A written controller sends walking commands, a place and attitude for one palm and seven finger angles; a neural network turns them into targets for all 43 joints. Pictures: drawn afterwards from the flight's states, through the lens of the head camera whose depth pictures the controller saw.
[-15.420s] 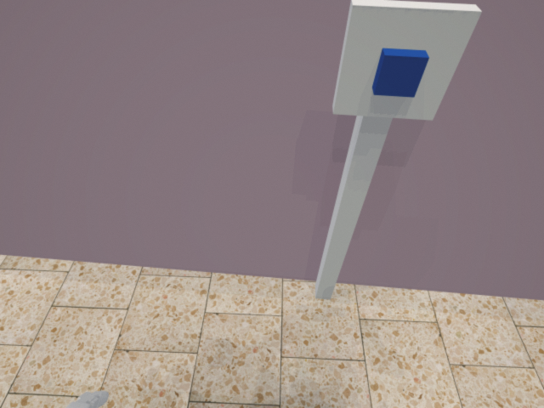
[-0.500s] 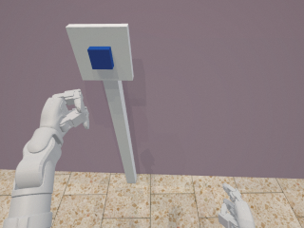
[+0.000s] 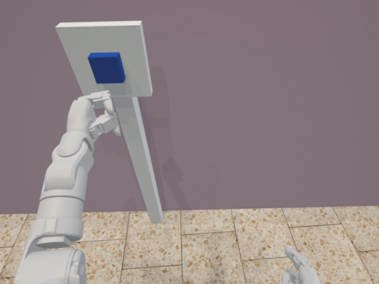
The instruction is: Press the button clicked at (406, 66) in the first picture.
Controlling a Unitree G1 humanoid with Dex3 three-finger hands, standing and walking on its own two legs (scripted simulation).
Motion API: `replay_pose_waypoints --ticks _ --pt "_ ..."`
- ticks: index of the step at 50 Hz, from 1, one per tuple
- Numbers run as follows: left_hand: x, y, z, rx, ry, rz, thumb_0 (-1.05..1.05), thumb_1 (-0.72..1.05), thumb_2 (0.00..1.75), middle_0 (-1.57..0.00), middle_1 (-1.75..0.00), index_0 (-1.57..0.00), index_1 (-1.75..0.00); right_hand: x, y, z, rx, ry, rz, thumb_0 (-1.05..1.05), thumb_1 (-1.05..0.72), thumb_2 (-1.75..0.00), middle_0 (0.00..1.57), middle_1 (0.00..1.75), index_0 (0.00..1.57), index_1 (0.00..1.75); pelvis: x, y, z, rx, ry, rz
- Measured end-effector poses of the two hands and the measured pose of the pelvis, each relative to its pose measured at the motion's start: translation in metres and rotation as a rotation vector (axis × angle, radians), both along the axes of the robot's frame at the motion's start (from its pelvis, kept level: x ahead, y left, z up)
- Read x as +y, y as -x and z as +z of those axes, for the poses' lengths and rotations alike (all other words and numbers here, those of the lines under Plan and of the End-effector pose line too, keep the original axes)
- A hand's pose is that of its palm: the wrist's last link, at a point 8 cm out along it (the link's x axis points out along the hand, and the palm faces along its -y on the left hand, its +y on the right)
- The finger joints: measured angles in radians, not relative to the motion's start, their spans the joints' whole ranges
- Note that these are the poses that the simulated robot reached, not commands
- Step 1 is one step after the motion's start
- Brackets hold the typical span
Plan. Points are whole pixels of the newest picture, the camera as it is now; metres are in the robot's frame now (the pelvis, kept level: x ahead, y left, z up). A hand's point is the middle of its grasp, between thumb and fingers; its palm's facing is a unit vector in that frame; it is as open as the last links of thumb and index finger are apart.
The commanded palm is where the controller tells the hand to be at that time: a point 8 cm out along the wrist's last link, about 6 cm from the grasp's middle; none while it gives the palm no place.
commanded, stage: aim a knuckle at the button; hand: left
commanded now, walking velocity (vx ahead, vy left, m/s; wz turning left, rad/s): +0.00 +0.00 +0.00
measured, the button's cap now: (108, 67) +0.56 +0.25 +0.20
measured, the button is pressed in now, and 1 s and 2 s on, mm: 0 0 4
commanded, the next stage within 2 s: press the button with the knuckle in 1.02 s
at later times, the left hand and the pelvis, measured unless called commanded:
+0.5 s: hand (124, 101) +0.46 +0.19 +0.17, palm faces +0.12 -0.99 +0.00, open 3.1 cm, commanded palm +0.43 +0.24 +0.17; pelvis +0.00 +0.00 +0.00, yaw -2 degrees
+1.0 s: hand (127, 103) +0.46 +0.18 +0.16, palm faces +0.11 -0.99 +0.01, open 3.1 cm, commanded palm +0.43 +0.23 +0.17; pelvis +0.00 +0.01 +0.00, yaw -1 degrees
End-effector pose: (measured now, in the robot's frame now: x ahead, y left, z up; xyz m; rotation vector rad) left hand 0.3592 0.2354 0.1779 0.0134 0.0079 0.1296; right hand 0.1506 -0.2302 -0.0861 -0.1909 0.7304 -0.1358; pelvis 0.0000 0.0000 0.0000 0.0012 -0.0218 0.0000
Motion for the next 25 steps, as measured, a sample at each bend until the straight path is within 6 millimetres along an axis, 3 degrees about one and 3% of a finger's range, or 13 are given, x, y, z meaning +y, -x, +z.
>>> replay_pose_waypoints --ticks 12,20,25 --pt "-0.009 -0.041 -0.004 0.021 0.013 -0.002 0.02 0.90 0.90 -1.30 -1.50 -1.30 -1.50 -0.017 0.036 -0.012 0.106 0.022 -0.061 0.01 -0.90 -0.90 0.20 0.30 0.20 0.30 -0.001 -0.001 -0.001 0.039 0.001 -0.006" --pt "-0.002 -0.071 -0.006 0.025 0.007 0.009 0.02 0.90 0.90 -1.30 -1.50 -1.30 -1.50 -0.027 0.076 -0.020 0.201 0.034 -0.111 0.01 -0.90 -0.90 0.20 0.30 0.20 0.30 -0.001 0.001 -0.003 0.078 0.003 -0.016" --pt "0.001 -0.075 -0.009 -0.001 0.012 -0.010 0.02 0.90 0.90 -1.30 -1.50 -1.30 -1.50 -0.029 0.101 -0.024 0.263 0.030 -0.144 0.01 -0.90 -0.90 0.20 0.30 0.20 0.29 0.001 -0.001 -0.003 0.094 0.003 -0.029"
